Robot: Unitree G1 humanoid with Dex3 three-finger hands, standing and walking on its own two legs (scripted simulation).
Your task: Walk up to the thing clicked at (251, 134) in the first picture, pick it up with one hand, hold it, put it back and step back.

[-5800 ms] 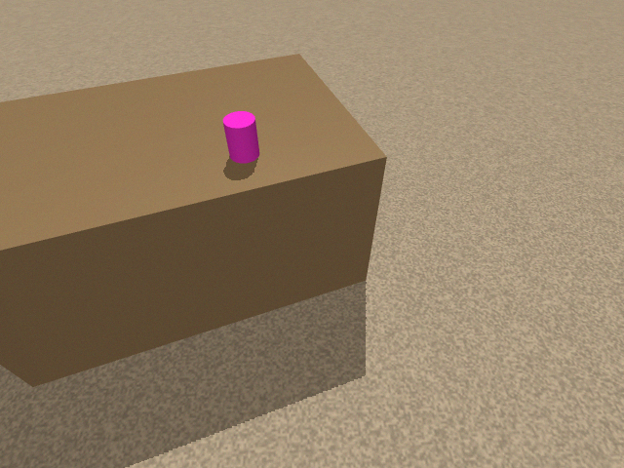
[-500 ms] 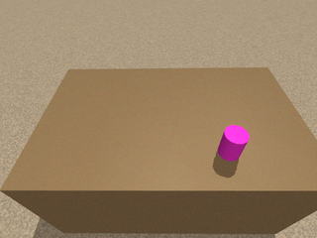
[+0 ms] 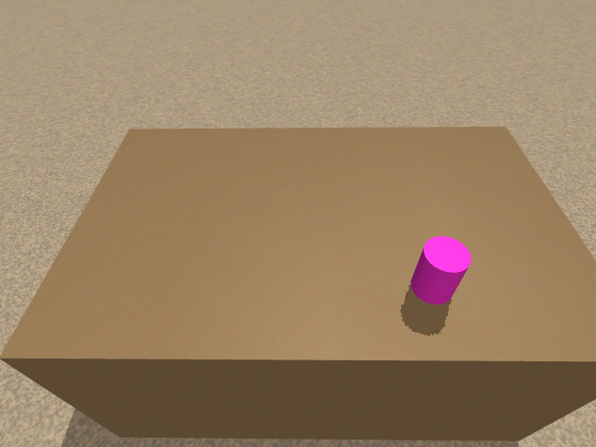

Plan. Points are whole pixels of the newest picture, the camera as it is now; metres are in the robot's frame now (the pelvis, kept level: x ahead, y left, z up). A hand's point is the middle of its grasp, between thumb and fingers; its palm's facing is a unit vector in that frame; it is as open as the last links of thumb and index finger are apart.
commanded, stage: stand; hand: right
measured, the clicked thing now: (439, 271) +0.47 -0.27 -0.13
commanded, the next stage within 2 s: rise first in 0.16 s
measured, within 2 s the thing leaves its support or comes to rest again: neither
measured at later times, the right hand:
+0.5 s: hand out of the picture +0.16 -0.24 -0.14, palm faces +0.17 +0.94 -0.31, open 11.0 cm
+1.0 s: hand (505, 437) +0.17 -0.26 -0.08, palm faces +0.27 +0.89 -0.38, open 17.2 cm
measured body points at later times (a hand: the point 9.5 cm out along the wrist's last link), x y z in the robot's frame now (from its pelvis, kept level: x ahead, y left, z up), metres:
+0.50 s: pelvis -0.01 +0.00 -0.01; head +0.04 +0.00 +0.44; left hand +0.15 +0.29 -0.12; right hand +0.15 -0.29 -0.12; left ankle -0.03 +0.13 -0.75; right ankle +0.00 -0.11 -0.75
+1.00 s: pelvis +0.00 +0.01 -0.01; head +0.02 +0.02 +0.44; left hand +0.16 +0.27 -0.10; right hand +0.16 -0.30 -0.06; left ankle -0.03 +0.13 -0.75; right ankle +0.00 -0.11 -0.75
